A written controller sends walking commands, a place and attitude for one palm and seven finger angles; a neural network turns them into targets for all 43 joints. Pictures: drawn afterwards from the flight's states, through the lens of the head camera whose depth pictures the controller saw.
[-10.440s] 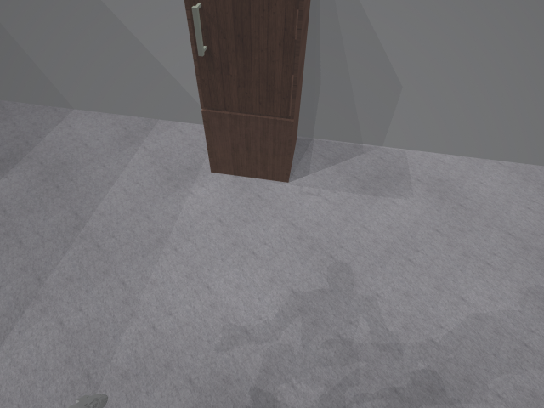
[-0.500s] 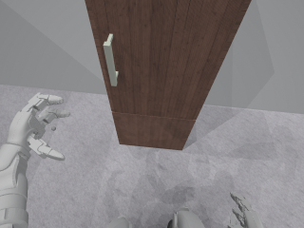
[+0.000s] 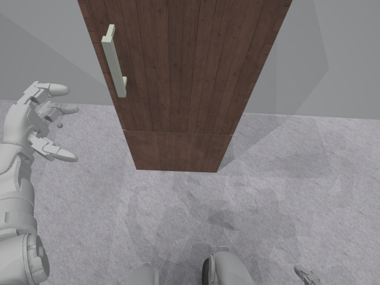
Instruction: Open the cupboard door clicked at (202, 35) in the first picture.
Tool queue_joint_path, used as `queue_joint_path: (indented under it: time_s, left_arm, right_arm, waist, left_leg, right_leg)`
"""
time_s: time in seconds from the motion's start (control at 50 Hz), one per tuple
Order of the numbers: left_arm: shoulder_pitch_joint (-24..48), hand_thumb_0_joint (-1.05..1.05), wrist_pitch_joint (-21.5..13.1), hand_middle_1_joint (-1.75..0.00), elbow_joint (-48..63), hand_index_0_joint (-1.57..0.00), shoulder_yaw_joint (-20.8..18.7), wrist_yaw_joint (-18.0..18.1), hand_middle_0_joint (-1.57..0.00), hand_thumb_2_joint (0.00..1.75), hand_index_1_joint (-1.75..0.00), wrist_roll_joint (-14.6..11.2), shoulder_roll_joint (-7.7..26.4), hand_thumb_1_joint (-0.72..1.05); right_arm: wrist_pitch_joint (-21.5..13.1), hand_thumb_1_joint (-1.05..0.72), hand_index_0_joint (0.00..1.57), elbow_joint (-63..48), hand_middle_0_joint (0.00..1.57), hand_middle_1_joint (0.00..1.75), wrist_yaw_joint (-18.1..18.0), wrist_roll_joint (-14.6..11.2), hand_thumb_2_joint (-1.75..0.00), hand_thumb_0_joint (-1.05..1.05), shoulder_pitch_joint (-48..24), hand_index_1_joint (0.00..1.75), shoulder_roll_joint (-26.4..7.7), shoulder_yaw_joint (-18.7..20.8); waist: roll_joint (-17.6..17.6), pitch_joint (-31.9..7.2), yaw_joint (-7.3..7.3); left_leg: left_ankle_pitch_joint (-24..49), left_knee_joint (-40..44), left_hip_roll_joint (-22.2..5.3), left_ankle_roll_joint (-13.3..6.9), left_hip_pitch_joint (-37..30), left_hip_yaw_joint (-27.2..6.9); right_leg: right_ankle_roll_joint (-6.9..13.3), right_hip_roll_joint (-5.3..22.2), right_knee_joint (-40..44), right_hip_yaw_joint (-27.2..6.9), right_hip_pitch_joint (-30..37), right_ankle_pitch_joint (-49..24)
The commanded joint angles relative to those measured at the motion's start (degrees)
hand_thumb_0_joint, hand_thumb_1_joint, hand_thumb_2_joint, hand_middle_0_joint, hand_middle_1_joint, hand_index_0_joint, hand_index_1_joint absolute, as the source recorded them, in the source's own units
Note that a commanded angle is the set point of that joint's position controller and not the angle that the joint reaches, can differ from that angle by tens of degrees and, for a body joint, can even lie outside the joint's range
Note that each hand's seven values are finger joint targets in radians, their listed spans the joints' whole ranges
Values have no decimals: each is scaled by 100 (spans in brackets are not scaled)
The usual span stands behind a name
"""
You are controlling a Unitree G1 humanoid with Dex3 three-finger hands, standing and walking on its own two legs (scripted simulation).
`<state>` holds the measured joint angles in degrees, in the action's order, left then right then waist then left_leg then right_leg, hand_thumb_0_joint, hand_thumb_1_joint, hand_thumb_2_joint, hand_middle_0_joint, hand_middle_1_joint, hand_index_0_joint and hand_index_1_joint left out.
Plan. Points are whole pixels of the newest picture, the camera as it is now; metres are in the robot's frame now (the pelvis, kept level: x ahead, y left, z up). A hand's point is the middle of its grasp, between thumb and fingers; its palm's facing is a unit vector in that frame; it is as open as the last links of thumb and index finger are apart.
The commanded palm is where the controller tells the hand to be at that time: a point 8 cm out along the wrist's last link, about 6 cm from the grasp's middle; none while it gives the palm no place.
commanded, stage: move the hooked fingers beside the handle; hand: left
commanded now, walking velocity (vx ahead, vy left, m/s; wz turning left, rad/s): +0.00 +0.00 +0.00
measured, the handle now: (117, 64) +0.59 +0.17 +0.06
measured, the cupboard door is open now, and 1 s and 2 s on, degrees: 0 0 0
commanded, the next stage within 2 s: slide the fingers in behind the handle in 1.60 s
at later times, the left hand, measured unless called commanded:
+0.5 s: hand (74, 97) +0.48 +0.24 +0.07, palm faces -0.07 -1.00 -0.01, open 13.9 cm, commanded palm +0.48 +0.29 +0.06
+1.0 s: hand (84, 78) +0.55 +0.24 +0.06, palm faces -0.06 -1.00 -0.02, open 13.9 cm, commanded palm +0.52 +0.28 +0.06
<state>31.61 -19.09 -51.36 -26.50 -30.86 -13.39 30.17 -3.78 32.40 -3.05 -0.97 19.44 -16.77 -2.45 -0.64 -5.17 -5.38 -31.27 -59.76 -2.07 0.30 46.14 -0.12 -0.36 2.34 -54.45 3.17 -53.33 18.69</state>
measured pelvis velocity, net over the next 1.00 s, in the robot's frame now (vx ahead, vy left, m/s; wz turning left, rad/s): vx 0.00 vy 0.01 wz -0.04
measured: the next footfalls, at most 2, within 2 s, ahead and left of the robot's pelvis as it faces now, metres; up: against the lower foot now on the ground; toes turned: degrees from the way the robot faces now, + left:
none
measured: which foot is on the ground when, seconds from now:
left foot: down 0.00-1.00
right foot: down 0.00-1.00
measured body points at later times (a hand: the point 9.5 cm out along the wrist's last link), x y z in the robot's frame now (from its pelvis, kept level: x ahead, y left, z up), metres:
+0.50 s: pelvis +0.00 +0.01 -0.01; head +0.13 +0.03 +0.42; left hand +0.48 +0.29 +0.07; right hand +0.03 -0.26 -0.11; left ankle -0.03 +0.12 -0.67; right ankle +0.07 -0.13 -0.67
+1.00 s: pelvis +0.00 +0.01 -0.02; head +0.18 +0.03 +0.40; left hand +0.55 +0.29 +0.06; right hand -0.03 -0.25 -0.11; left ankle -0.03 +0.12 -0.67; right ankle +0.07 -0.13 -0.67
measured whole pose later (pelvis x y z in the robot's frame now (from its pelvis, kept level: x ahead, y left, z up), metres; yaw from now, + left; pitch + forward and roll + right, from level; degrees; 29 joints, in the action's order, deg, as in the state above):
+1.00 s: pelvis +0.00 +0.01 -0.02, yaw -3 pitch +26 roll -3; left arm 56.6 -19.1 -70.3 -31.4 -26.3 -3.4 43.7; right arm 6.2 31.2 -0.7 1.5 24.3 -16.3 -4.5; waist 0.6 -4.4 -13.9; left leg -32.8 -64.1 -3.6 -0.5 57.9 0.2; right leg -1.1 0.7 -55.5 2.7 -64.2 17.7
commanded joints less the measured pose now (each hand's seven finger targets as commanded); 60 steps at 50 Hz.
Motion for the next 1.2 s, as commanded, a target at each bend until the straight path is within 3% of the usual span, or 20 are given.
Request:
queue_joint_path:
  time_s: [0.0,0.08,0.16,0.18,0.22,0.28,0.32,0.4,0.44,0.48,0.54,0.62,0.64,0.7,0.78,0.92,1.0,1.12,1.14,1.18]
  left_arm:
    - [1948,0,-398,-120,1048,-30,-459,95,-30,30,-120,-102,1822,-50]
    - [2359,0,-388,-120,635,-30,-399,144,-30,30,-120,0,1873,-50]
    - [2755,0,-516,-120,719,-30,-440,162,-30,30,-120,118,2073,-50]
    - [2860,0,-519,-120,614,-30,-237,157,-30,30,-120,99,1791,-50]
    - [2957,0,-514,-120,300,-30,-346,183,-30,30,-120,111,1927,-50]
    - [3187,0,-530,-120,222,-30,-244,178,-30,30,-120,197,1903,-50]
    - [3464,0,-494,-120,-7,-30,-233,257,-30,30,-120,299,2001,-50]
    - [3920,0,-556,-120,33,-30,-163,373,-30,30,-120,386,1980,-50]
    - [3907,0,-560,-120,-154,-30,-280,428,-30,30,-120,393,2123,-50]
    - [4166,0,-469,-120,-524,-30,-256,475,-30,30,-120,500,2232,-50]
    - [4540,0,-498,-120,-387,-30,-246,546,-30,30,-120,660,2421,-50]
    - [4673,0,-548,-120,-428,-30,-498,608,-30,30,-120,716,2743,-50]
    - [4697,0,-552,-120,-428,-30,-389,582,-30,30,-120,682,2589,-50]
    - [4735,0,-379,-120,-815,-30,-411,592,-30,30,-120,779,2710,-50]
    - [5095,0,-340,-120,-856,-30,-458,634,-30,30,-120,903,2984,-50]
    - [4549,0,-359,-120,-729,-30,-732,487,-30,30,-120,855,3259,-50]
    - [4283,0,-394,-120,-358,-30,-781,407,-30,30,-120,728,3149,-50]
    - [4443,0,-384,-120,-236,-30,-540,429,-30,30,-120,675,2805,-50]
    - [4637,0,-427,-120,-5,-30,-352,430,-30,30,-120,662,2610,-50]
    - [4666,0,-404,-120,-114,-30,-209,484,-30,30,-120,651,2361,-50]
  right_arm:
    - [-67,-90,20,-556,20,30,-8,3,-90,0,563,30,-929,406]
    - [73,-90,20,-522,20,30,16,4,-90,0,639,30,-949,380]
    - [190,-90,20,-507,20,30,26,34,-90,0,736,30,-953,395]
    - [204,-90,20,-473,20,30,35,40,-90,0,744,30,-928,392]
    - [249,-90,20,-404,20,30,28,43,-90,0,793,30,-970,387]
    - [314,-90,20,-381,20,30,33,63,-90,0,846,30,-961,377]
    - [365,-90,20,-311,20,30,29,73,-90,0,896,30,-987,367]
    - [419,-90,20,-277,20,30,43,124,-90,0,1003,30,-984,356]
    - [459,-90,20,-272,20,30,51,141,-90,0,1080,30,-1017,348]
    - [509,-90,20,-225,20,30,53,131,-90,0,1084,30,-1022,304]
    - [555,-90,20,-287,20,30,57,164,-90,0,1155,30,-1030,280]
    - [646,-90,20,-255,20,30,87,223,-90,0,1300,30,-1062,282]
    - [658,-90,20,-295,20,30,104,224,-90,0,1335,30,-1047,276]
    - [757,-90,20,-238,20,30,122,226,-90,0,1388,30,-1073,250]
    - [827,-90,20,-279,20,30,109,238,-90,0,1477,30,-1084,215]
    - [934,-90,20,-391,20,30,163,248,-90,0,1525,30,-1114,235]
    - [983,-90,20,-424,20,30,205,236,-90,0,1531,30,-1096,287]
    - [999,-90,20,-314,20,30,208,236,-90,0,1521,30,-1074,307]
    - [991,-90,20,-316,20,30,198,236,-90,0,1506,30,-1061,308]
    - [985,-90,20,-205,20,30,208,249,-90,0,1520,30,-1036,327]
  waist:
    - [636,-2585,116]
    - [560,-2327,-7]
    - [883,-2692,-4]
    - [839,-2625,-119]
    - [638,-2497,-157]
    - [961,-2582,-164]
    - [671,-2396,-281]
    - [1095,-2722,-325]
    - [915,-2797,-364]
    - [723,-2451,-497]
    - [1193,-2683,-510]
    - [1134,-3159,-529]
    - [1265,-3221,-557]
    - [966,-2816,-694]
    - [1072,-2957,-762]
    - [1061,-3229,-610]
    - [1390,-3389,-502]
    - [1361,-3145,-616]
    - [1694,-3198,-656]
    - [1683,-3087,-729]
  left_leg:
    - [2427,895,192,-81,-304,22]
    - [2218,874,169,-97,-105,24]
    - [2518,826,156,-75,-362,-14]
    - [2517,801,153,-83,-414,-15]
    - [2287,780,148,-99,-199,-13]
    - [2503,774,140,-71,-392,-57]
    - [2258,759,124,-92,-198,-103]
    - [2561,711,114,-37,-531,-175]
    - [2700,646,102,-45,-479,-206]
    - [2201,626,109,-102,5,-146]
    - [2363,614,127,-88,-160,-180]
    - [2761,485,82,-75,-273,-220]
    - [2934,467,82,-64,-368,-224]
    - [2593,436,58,-131,46,-166]
    - [2451,403,72,-166,209,-157]
    - [2655,389,58,-168,197,-111]
    - [3182,365,34,-125,-219,-120]
    - [3180,394,13,-104,-427,-200]
    - [3509,387,-1,-66,-729,-247]
    - [3716,361,-41,8,-994,-308]
  right_leg:
    - [179,-267,307,-238,2426,-1507]
    - [167,-289,307,-225,2243,-1370]
    - [193,-308,229,-222,2194,-1493]
    - [172,-315,253,-202,2078,-1498]
    - [159,-311,283,-215,2052,-1380]
    - [182,-312,245,-185,1887,-1398]
    - [160,-310,263,-157,1757,-1215]
    - [179,-313,208,-124,1554,-1224]
    - [198,-341,156,-105,1571,-1341]
    - [150,-326,215,-155,1565,-1188]
    - [203,-329,141,-149,1506,-1235]
    - [179,-341,81,-158,1632,-1551]
    - [208,-367,47,-139,1584,-1649]
    - [155,-371,135,-164,1559,-1589]
    - [166,-386,123,-200,1642,-1591]
    - [172,-405,76,-188,1875,-1838]
    - [191,-433,72,-161,1791,-2071]
    - [179,-456,128,-88,1510,-1850]
    - [203,-457,95,-66,1329,-1891]
    - [174,-463,133,8,1011,-1751]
